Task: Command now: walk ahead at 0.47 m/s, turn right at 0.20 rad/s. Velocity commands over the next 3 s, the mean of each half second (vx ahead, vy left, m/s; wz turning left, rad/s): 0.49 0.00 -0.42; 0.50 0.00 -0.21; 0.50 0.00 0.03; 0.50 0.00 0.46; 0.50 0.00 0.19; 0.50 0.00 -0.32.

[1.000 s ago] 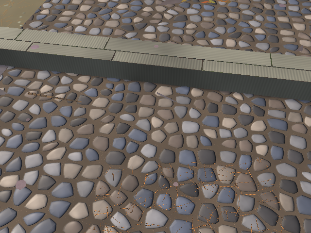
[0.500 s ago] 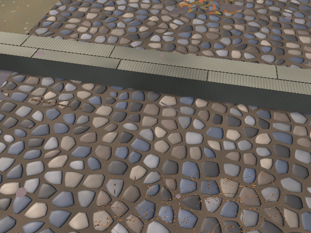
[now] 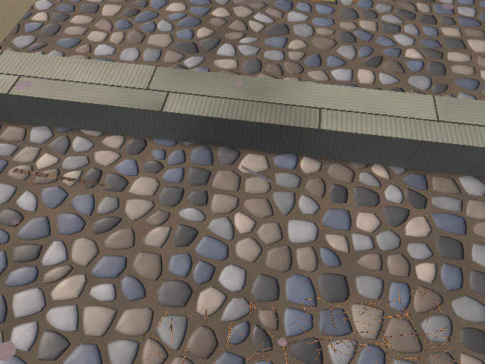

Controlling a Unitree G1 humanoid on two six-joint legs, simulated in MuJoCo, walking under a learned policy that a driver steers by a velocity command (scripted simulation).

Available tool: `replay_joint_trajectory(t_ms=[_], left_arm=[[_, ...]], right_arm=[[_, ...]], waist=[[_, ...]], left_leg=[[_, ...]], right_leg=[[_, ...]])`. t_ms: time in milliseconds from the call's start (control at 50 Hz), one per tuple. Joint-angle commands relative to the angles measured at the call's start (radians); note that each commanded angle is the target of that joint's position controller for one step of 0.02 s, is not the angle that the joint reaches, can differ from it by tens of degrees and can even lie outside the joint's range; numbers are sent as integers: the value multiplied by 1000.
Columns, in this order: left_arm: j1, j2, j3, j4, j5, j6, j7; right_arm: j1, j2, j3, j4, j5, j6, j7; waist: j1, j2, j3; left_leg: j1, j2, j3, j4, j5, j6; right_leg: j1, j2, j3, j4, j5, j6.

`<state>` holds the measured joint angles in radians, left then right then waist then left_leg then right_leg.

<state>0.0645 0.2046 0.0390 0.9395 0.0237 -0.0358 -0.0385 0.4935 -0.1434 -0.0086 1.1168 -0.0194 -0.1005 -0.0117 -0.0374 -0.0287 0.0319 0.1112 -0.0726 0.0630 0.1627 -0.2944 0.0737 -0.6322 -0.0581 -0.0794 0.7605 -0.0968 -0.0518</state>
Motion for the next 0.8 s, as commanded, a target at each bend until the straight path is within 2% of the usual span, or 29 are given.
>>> replay_joint_trajectory(t_ms=[20,60,80,100,120,140,160,180,200,220,240,260,300,360,420,480,580,600,640,660,680,700,720,740,760,780,800], left_arm=[[-115,25,-6,-86,-6,-9,0],[-65,47,4,-80,-5,-15,7],[2,63,13,-62,-4,-19,12],[120,83,26,-25,-4,-25,17],[261,101,41,25,2,-31,21],[390,165,64,52,20,-30,29],[405,258,88,43,29,-21,30],[347,243,86,44,-13,-10,20],[250,205,76,22,-18,-11,22],[213,152,64,18,-16,-16,22],[191,124,55,14,-13,-23,26],[186,101,46,18,-14,-29,33],[223,117,46,23,-19,-46,37],[280,155,53,20,-24,-48,41],[353,150,52,17,-25,-40,38],[415,156,54,12,-22,-34,41],[480,142,45,19,-8,-34,56],[477,147,44,18,-5,-36,61],[428,175,48,6,-5,-43,65],[413,192,51,5,-4,-47,62],[395,196,51,3,-5,-52,55],[390,157,40,-24,-11,-59,48],[545,63,25,-23,-56,-54,43],[516,153,37,-8,-21,-49,51],[412,154,40,-29,-8,-46,48],[341,134,33,-46,-3,-48,41],[310,126,34,-56,2,-43,34]], right_arm=[[44,-139,-21,-16,-2,-14,-11],[21,-154,-24,-18,-3,-18,-17],[8,-168,-29,-20,-5,-16,-21],[-5,-182,-35,-25,-10,-9,-24],[-20,-195,-39,-33,-7,-1,-24],[-21,-187,-36,-57,-3,0,-19],[56,-84,-24,-93,14,-2,3],[-30,-156,-41,-121,4,-9,11],[-143,-177,-45,-171,5,-21,14],[-185,-181,-46,-184,3,-32,13],[-196,-168,-47,-189,-5,-26,11],[-186,-154,-46,-198,-18,-8,12],[-179,-128,-43,-212,-29,25,15],[-294,-133,-42,-268,-32,50,20],[-441,-148,-42,-329,-24,56,25],[-531,-152,-38,-370,-20,56,32],[-649,-141,-20,-430,-13,41,43],[-647,-146,-20,-437,-11,36,44],[-546,-176,-31,-417,-8,26,37],[-446,-204,-43,-386,-6,20,28],[-297,-230,-56,-344,-5,10,15],[-137,-287,-72,-323,-27,2,-1],[-59,-389,-101,-303,-45,11,1],[-113,-311,-93,-297,-15,26,14],[-217,-241,-76,-318,-4,26,18],[-262,-194,-64,-316,-8,20,22],[-260,-178,-57,-302,-11,14,20]], waist=[[8,117,118],[45,116,80],[77,123,36],[124,126,-28],[183,113,-97],[228,59,-171],[149,-167,-250],[143,-87,-254],[114,-40,-107],[86,55,-46],[50,87,-13],[18,79,-12],[-2,54,-21],[20,23,15],[74,-3,33],[115,-20,15],[157,-46,30],[150,-53,32],[88,-67,7],[46,-68,-41],[-28,-38,-118],[-86,25,-240],[-37,284,-378],[-16,180,-309],[10,87,-133],[16,29,-65],[31,51,-32]], left_leg=[[-103,266,-36,-41,634,88],[-45,283,10,55,897,70],[-17,288,31,159,1033,60],[-3,289,47,317,1107,52],[-52,273,70,520,1044,39],[-242,242,85,799,766,26],[-631,27,75,1221,-85,-20],[-771,23,-105,1318,-156,-6],[-837,88,-122,1274,-56,4],[-796,126,-118,1197,12,2],[-737,149,-120,1132,26,-9],[-677,162,-124,1080,20,-27],[-641,168,-110,998,-2,-58],[-702,175,-76,862,84,-100],[-777,167,-65,712,217,-123],[-811,143,-67,621,286,-123],[-790,104,-32,456,288,-87],[-756,98,-33,421,277,-72],[-582,66,-31,349,216,-32],[-458,35,-21,328,178,-11],[-275,44,-24,271,212,17],[-29,217,-203,280,107,64],[243,492,-680,224,67,220],[152,489,-820,126,-36,222],[-10,443,-651,105,-40,199],[-114,391,-525,83,64,174],[-170,346,-432,65,164,148]], right_leg=[[59,44,-53,-126,46,-38],[148,85,-66,-153,18,-84],[214,114,-75,-152,-19,-106],[315,145,-79,-167,-52,-128],[477,159,-74,-236,-31,-151],[687,20,118,-262,-153,-199],[923,-269,682,-364,-216,-371],[916,-273,864,-503,-296,-388],[789,-255,711,-521,-270,-349],[662,-222,609,-541,-138,-311],[561,-176,528,-546,-18,-279],[491,-133,461,-550,73,-258],[441,-101,396,-554,168,-254],[407,-63,361,-586,139,-237],[466,-46,372,-587,172,-190],[564,-40,383,-547,251,-160],[694,-62,375,-502,388,-156],[708,-75,379,-489,422,-151],[692,-84,363,-423,583,-118],[694,-73,350,-323,710,-103],[656,-35,309,-155,707,-85],[497,8,285,86,445,-74],[179,185,174,446,-243,-23],[65,150,199,545,-380,-36],[36,101,205,539,-287,-35],[46,70,201,489,-232,-33],[62,46,191,444,-216,-31]])
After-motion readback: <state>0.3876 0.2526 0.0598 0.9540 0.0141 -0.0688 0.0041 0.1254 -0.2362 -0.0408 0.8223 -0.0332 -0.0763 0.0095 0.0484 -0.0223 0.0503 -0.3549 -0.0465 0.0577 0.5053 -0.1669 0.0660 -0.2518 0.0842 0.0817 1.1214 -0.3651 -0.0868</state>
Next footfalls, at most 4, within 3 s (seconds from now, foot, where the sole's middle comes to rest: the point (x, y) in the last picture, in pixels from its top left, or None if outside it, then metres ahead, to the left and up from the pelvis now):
0.14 right None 0.26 -0.08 -0.78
0.70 left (238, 318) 0.61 0.01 -0.78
1.22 right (326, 255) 0.80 -0.28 -0.78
1.78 left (288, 188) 1.07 -0.18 -0.78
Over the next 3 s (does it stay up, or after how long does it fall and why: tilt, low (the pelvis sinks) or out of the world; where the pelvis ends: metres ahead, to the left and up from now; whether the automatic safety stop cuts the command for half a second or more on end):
stays up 1.64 -0.25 0.14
